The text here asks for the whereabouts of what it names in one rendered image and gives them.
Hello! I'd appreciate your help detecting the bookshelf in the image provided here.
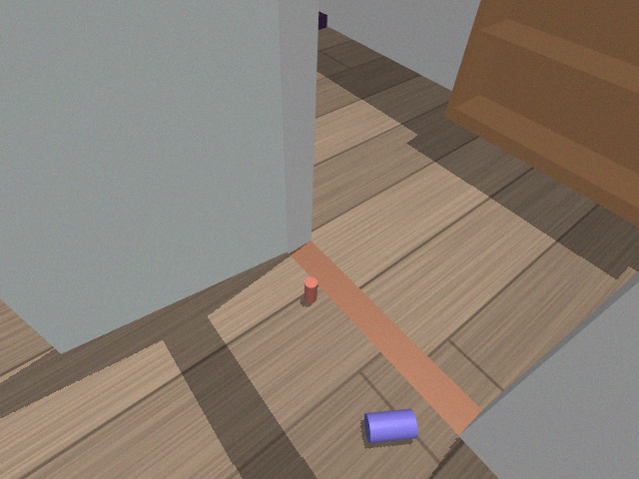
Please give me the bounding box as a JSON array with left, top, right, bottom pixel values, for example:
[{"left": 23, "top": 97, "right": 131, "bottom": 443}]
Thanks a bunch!
[{"left": 444, "top": 0, "right": 639, "bottom": 229}]

